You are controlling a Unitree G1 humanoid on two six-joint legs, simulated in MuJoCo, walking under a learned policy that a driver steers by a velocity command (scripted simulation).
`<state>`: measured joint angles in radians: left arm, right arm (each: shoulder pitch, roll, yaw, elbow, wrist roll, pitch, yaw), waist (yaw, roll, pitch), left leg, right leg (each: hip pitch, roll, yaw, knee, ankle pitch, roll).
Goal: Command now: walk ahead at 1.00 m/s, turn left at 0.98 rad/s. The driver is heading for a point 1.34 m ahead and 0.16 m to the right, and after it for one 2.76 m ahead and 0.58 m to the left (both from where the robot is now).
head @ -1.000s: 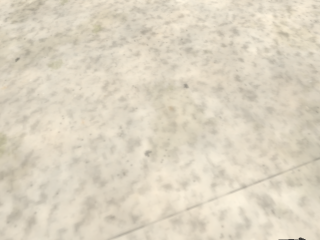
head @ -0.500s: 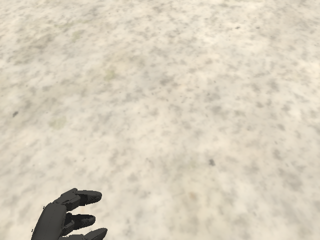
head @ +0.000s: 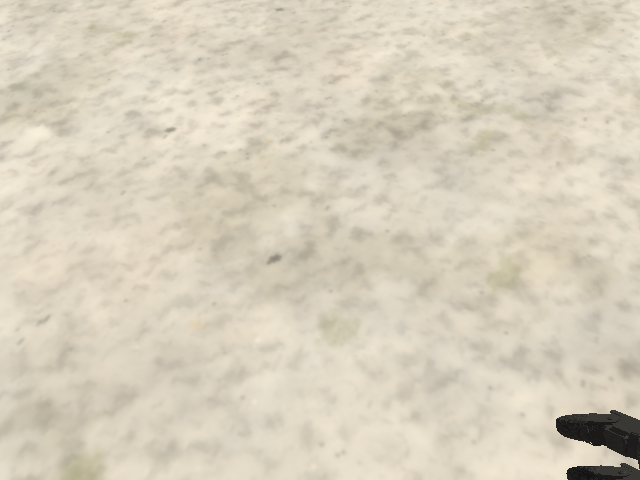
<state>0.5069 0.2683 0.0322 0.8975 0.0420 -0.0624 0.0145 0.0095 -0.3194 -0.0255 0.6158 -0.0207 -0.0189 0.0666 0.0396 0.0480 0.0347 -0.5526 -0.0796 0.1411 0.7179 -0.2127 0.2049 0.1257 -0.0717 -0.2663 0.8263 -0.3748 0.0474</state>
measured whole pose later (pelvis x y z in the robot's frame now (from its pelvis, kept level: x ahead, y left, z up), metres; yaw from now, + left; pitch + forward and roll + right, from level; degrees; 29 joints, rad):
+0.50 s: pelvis +0.47 -0.05 +0.02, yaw -1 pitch +0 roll -1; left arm 0.21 0.31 0.04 0.74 0.02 -0.04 -0.03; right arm 0.34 -0.32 -0.03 0.83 -0.04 -0.08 -0.01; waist 0.01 0.02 0.05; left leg -0.10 -0.08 0.00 1.21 -0.33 0.04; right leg -0.49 0.12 -0.08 0.63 -0.16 -0.15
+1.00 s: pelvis +0.95 -0.07 +0.04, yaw -26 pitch +2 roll +2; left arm 0.30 0.37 0.08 0.79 0.02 -0.03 -0.02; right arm 0.19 -0.30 -0.02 0.69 -0.06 -0.08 -0.02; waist 0.03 -0.04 0.02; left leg -0.33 0.02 0.06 0.53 -0.24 -0.02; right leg -0.39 0.05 0.05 1.29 -0.32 -0.11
